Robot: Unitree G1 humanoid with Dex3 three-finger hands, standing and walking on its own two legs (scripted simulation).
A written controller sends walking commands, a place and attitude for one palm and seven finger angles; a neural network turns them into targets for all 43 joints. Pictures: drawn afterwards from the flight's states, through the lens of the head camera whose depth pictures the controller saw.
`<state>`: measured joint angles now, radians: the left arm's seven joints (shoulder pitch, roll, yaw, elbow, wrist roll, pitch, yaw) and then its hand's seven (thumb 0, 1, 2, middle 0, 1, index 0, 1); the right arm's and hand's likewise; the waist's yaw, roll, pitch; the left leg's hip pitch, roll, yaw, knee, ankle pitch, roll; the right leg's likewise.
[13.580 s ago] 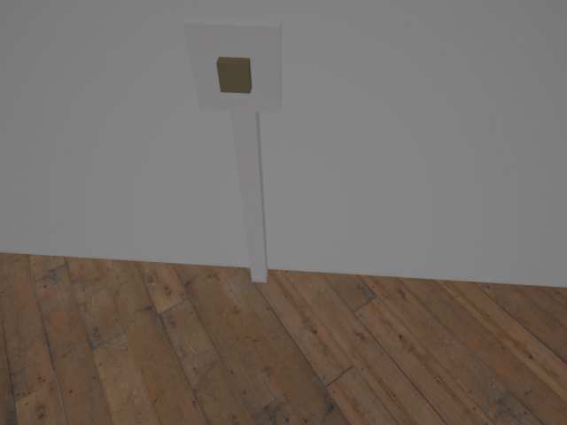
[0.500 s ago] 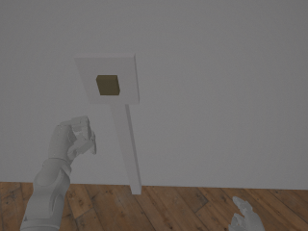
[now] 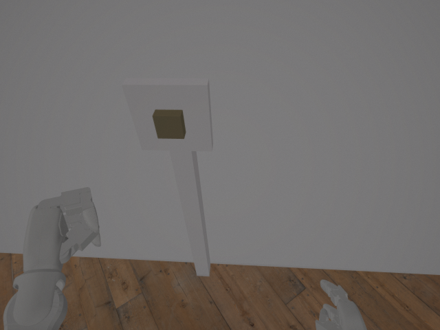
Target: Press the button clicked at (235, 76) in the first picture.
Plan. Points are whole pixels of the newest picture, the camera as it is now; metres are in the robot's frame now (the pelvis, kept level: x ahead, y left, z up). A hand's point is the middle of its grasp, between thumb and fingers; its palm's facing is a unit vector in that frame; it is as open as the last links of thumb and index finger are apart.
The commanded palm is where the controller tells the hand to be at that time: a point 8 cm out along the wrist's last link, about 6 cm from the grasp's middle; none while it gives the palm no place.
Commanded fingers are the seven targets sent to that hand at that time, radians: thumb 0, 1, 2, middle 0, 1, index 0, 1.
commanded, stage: draw the hand back to the body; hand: left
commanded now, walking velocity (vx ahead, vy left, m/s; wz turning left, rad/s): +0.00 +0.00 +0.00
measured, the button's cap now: (170, 123) +0.50 +0.17 +0.13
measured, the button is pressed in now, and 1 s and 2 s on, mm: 0 0 0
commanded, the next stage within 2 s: step back with the hand held close in 0.54 s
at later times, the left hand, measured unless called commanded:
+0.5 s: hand (62, 241) +0.18 +0.24 +0.16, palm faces +0.43 -0.83 -0.36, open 3.1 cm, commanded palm +0.13 +0.28 +0.17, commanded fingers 0.00 0.90 0.90 -1.30 -1.50 -1.30 -1.50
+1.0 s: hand (65, 250) +0.18 +0.24 +0.14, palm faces +0.28 -0.83 -0.48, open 3.1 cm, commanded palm +0.12 +0.29 +0.17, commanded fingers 0.00 0.90 0.90 -1.30 -1.50 -1.30 -1.50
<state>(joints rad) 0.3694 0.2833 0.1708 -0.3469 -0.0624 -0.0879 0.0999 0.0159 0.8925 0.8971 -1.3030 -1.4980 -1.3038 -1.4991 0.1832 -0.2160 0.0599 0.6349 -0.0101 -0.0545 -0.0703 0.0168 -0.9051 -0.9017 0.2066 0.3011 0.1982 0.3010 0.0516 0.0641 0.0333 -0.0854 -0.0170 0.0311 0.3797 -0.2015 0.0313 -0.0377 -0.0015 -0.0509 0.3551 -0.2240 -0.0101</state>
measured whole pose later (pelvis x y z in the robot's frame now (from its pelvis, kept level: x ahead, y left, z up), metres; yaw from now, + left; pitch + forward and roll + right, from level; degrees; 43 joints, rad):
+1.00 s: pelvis -0.01 +0.01 +0.00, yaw +0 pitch +1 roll -1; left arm 0.66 0.39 0.33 -0.58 -0.06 -0.15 0.11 0.01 0.89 0.90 -1.30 -1.50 -1.30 -1.50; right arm 0.17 -0.24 -0.01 0.54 0.01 0.04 -0.07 0.02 -0.91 -0.90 0.21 0.30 0.20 0.30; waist 0.00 0.03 0.03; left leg -0.28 -0.01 0.03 0.46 -0.21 0.04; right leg -0.22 0.00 -0.05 0.41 -0.21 0.00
